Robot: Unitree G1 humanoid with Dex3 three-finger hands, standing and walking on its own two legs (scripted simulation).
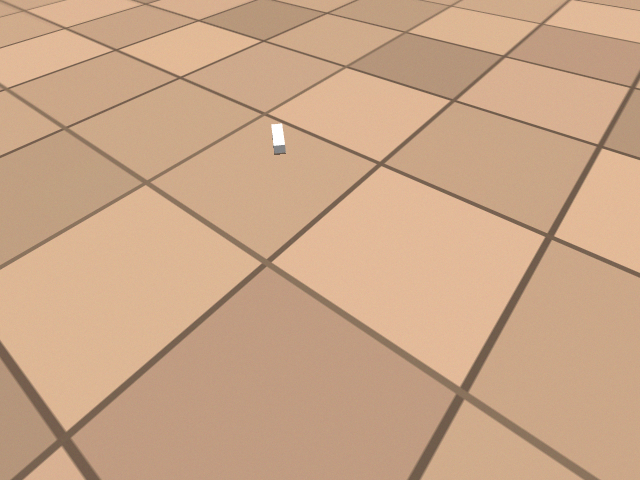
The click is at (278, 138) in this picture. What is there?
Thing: lying carton
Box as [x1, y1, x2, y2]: [271, 124, 285, 153]
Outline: 271,124 274,153 284,152 285,150 281,124
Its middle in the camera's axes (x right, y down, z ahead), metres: -0.24 -0.60 +2.23
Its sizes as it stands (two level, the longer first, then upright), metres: 0.229 0.064 0.050
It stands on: the floor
